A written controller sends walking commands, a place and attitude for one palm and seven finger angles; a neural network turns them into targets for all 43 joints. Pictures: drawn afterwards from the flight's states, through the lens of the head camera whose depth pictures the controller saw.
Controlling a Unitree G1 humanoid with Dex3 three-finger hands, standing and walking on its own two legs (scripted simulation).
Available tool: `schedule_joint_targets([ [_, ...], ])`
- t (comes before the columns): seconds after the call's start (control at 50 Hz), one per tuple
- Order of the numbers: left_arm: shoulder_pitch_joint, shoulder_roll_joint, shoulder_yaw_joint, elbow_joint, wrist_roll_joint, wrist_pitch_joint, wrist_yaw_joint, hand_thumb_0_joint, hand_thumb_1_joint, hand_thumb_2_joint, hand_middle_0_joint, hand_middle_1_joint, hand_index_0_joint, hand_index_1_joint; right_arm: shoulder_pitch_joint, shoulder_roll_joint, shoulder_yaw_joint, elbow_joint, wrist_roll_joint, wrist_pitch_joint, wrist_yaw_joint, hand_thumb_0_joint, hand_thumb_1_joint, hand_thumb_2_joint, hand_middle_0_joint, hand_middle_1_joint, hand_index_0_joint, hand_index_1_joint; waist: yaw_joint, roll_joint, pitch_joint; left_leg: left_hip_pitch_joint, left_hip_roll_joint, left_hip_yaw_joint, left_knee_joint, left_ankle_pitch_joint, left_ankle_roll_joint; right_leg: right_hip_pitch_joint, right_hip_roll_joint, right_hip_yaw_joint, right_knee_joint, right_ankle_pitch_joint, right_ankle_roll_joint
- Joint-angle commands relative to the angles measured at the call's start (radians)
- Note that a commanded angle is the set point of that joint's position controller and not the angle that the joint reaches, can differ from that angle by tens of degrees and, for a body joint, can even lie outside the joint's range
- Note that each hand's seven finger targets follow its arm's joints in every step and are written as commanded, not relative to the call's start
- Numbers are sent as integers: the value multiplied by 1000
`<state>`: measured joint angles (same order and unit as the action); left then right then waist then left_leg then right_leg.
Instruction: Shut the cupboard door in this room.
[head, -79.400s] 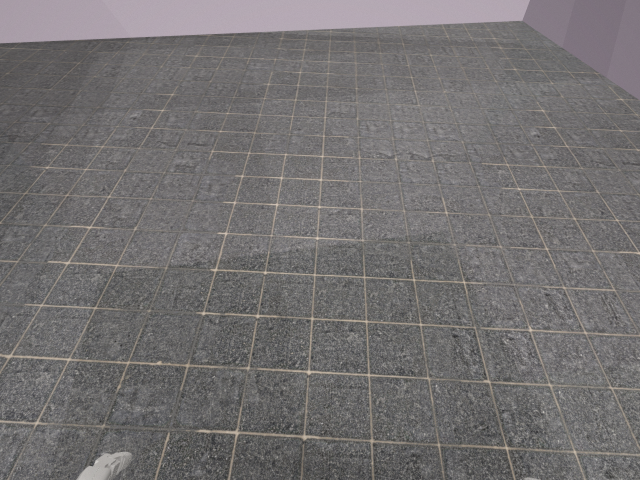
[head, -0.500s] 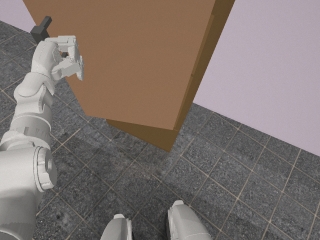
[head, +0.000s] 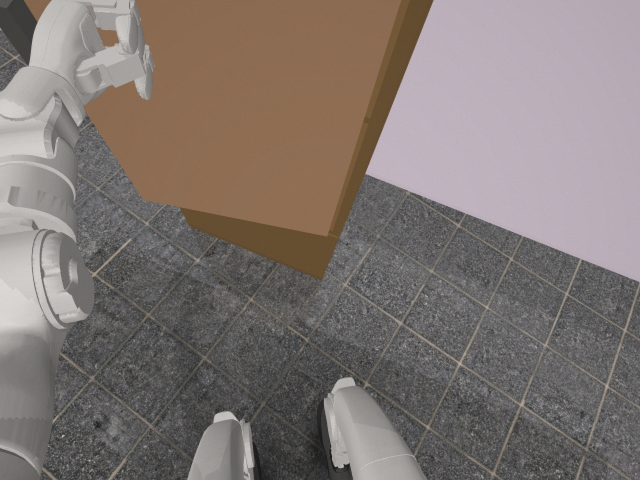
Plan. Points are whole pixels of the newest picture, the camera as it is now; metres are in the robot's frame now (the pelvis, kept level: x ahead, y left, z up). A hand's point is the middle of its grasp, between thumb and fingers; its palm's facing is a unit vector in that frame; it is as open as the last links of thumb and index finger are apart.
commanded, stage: push the door shut along its arc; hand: left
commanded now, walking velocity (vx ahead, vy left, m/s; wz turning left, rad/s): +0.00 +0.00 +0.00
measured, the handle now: (47, 39) +0.61 +0.21 +0.10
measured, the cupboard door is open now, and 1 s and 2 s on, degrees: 12 0 0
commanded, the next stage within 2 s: pull the fist back off the door in 0.40 s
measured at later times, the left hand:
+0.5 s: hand (171, 31) +0.60 +0.08 +0.12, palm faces -0.41 -0.91 -0.02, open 3.3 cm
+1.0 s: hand (178, 37) +0.59 +0.07 +0.12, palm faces +0.04 -1.00 +0.00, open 3.1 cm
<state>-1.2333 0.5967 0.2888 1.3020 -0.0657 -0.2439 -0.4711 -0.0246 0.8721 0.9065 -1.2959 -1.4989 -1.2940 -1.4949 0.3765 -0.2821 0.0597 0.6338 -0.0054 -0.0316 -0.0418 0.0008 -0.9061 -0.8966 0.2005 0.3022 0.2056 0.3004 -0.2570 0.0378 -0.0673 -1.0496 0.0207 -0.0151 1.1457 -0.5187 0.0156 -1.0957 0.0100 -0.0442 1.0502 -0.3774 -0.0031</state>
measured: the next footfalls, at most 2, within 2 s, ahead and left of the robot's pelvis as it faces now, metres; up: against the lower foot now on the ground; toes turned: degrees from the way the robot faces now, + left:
none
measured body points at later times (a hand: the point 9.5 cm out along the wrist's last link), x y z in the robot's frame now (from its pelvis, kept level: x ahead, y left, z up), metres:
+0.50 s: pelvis +0.00 +0.00 -0.01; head +0.19 +0.01 +0.39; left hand +0.61 +0.13 +0.12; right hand -0.05 -0.26 -0.11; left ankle +0.00 +0.11 -0.65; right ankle +0.06 -0.12 -0.65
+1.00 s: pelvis +0.01 -0.01 +0.01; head +0.16 -0.01 +0.44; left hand +0.58 +0.12 +0.12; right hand -0.04 -0.25 -0.09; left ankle +0.00 +0.11 -0.65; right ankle +0.06 -0.12 -0.65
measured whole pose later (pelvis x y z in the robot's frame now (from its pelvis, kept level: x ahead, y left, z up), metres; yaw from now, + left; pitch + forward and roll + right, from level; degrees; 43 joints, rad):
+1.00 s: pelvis +0.01 -0.01 +0.01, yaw -1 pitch +25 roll -2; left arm -1.16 0.41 0.40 1.29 0.04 -0.34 0.06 0.01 0.89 0.90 -1.30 -1.50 -1.29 -1.49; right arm 0.47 -0.26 0.03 0.61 -0.07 -0.01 0.07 0.00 -0.91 -0.90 0.20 0.30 0.20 0.30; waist -0.28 0.07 -0.11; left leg -0.99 0.03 0.00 1.06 -0.50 0.01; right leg -1.05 0.02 -0.03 0.98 -0.36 -0.01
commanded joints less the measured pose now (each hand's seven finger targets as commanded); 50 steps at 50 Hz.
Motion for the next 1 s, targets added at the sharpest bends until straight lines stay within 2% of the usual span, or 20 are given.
schedule_joint_targets([
  [0.0,-578,189,-6,-223,-11,-53,-12,0,900,900,-1300,-1500,-1300,-1500,212,-191,-79,-19,-3,-24,-17,0,-900,-900,200,300,200,300,-54,157,-606,363,-8,-56,-98,391,18,248,27,14,-101,236,-23],
  [0.04,-584,180,-14,-185,-9,-36,-18,0,900,900,-1300,-1500,-1300,-1500,216,-193,-76,-11,-5,-22,-18,0,-900,-900,200,300,200,300,-66,144,-577,346,-7,-60,-91,379,19,219,30,7,-99,216,-24],
  [0.12,-651,120,-58,-168,-3,-16,-17,0,900,900,-1300,-1500,-1300,-1500,224,-194,-77,12,-11,-30,-16,0,-900,-900,200,300,200,300,-95,185,-568,385,-3,-73,-78,383,17,136,32,-6,-96,191,-26],
  [0.16,-698,151,-47,-166,2,-7,-12,0,900,900,-1300,-1500,-1300,-1500,233,-196,-74,19,-12,-32,-18,0,-900,-900,200,300,200,300,-109,172,-560,343,-5,-67,-71,357,23,148,34,-5,-95,180,-26],
  [0.28,-733,118,-69,-196,8,-5,-14,0,900,900,-1300,-1500,-1300,-1500,246,-194,-78,32,-23,-39,-10,0,-900,-900,200,300,200,300,-107,232,-635,419,-5,-78,-49,452,17,120,40,-17,-67,234,-38],
  [0.36,-768,141,-62,-138,22,21,-11,0,900,900,-1300,-1500,-1300,-1500,248,-195,-73,38,-22,-37,-10,0,-900,-900,200,300,200,300,-129,195,-583,332,-9,-66,-44,380,24,133,43,-15,-74,204,-33],
  [0.48,-805,125,-78,-157,33,16,-8,0,900,900,-1300,-1500,-1300,-1500,258,-193,-73,43,-29,-41,-3,0,-900,-900,200,300,200,300,-138,234,-625,375,-9,-72,-27,444,24,108,48,-25,-50,243,-39],
  [0.5,-758,191,154,-157,-35,42,191,0,900,900,-1300,-1500,-1300,-1500,323,-169,-51,-3,-50,-49,14,0,-900,-900,200,300,200,300,-67,284,-645,306,10,-85,-49,438,10,158,31,-9,-67,237,-32],
  [0.54,-663,70,85,-102,-1,65,346,0,900,900,-1300,-1500,-1300,-1500,311,-161,-52,-15,-57,-40,48,0,-900,-900,200,300,200,300,-84,222,-593,264,13,-86,-66,408,3,157,24,-18,-65,215,-21],
  [0.58,-646,30,119,-161,12,34,457,0,900,900,-1300,-1500,-1300,-1500,333,-158,-70,-25,-77,-34,71,0,-900,-900,200,300,200,300,-84,136,-618,266,10,-84,-69,426,7,197,25,-17,-72,247,-9],
  [0.62,-677,-13,101,-255,60,-28,586,0,900,900,-1300,-1500,-1300,-1500,333,-148,-78,-29,-98,-32,96,0,-900,-900,200,300,200,300,-76,170,-653,271,4,-68,-62,419,3,198,21,-7,-74,256,-5],
  [0.64,-692,-26,55,-286,113,-67,617,0,900,900,-1300,-1500,-1300,-1500,340,-146,-84,-17,-106,-33,112,0,-900,-900,200,300,200,300,-81,191,-681,304,4,-71,-64,431,-1,198,19,-6,-71,262,-5],
  [0.7,-678,-48,-38,-341,194,-154,607,0,900,900,-1300,-1500,-1300,-1500,350,-154,-105,-1,-104,-18,134,0,-900,-900,200,300,200,300,-80,241,-733,421,1,-74,-81,495,-12,220,20,-3,-79,305,-15],
  [0.76,-643,4,4,-241,158,-129,547,0,900,900,-1300,-1500,-1300,-1500,340,-163,-107,0,-80,6,123,0,-900,-900,200,300,200,300,-82,155,-681,345,-12,-55,-124,385,1,329,23,10,-126,285,-11],
  [0.78,-630,55,53,-212,140,-113,536,0,900,900,-1300,-1500,-1300,-1500,344,-167,-101,-1,-78,12,114,0,-900,-900,200,300,200,300,-70,150,-665,303,-19,-44,-135,356,6,370,22,18,-135,285,-12],
  [0.82,-588,86,97,-158,111,-84,529,0,900,900,-1300,-1500,-1300,-1500,325,-160,-88,-21,-67,18,102,0,-900,-900,200,300,200,300,-58,91,-599,214,-27,-25,-160,285,14,430,19,29,-161,257,-7],
  [0.86,-502,130,155,-196,96,-105,536,0,900,900,-1300,-1500,-1300,-1500,306,-150,-86,-52,-65,18,96,0,-900,-900,200,300,200,300,-10,73,-606,187,-33,-11,-182,286,16,509,18,40,-166,286,-10],
  [0.9,-395,83,142,-227,92,-157,544,0,900,900,-1300,-1500,-1300,-1500,288,-138,-85,-68,-66,10,99,0,-900,-900,200,300,200,300,19,81,-625,229,-31,-7,-186,347,11,515,19,36,-153,343,-14],
  [0.92,-383,59,122,-255,97,-185,544,0,900,900,-1300,-1500,-1300,-1500,285,-137,-89,-64,-68,7,102,0,-900,-900,200,300,200,300,10,77,-605,245,-25,-5,-184,369,10,497,18,34,-151,363,-12],
  [0.98,-242,-27,64,-221,103,-218,526,0,900,900,-1300,-1500,-1300,-1500,284,-142,-102,-58,-62,9,111,0,-900,-900,200,300,200,300,20,18,-535,240,-27,6,-202,350,10,509,21,35,-167,360,-13],
])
